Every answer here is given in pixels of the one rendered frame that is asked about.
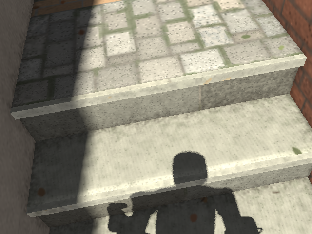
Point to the stairs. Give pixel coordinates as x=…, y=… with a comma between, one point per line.
x=273, y=202

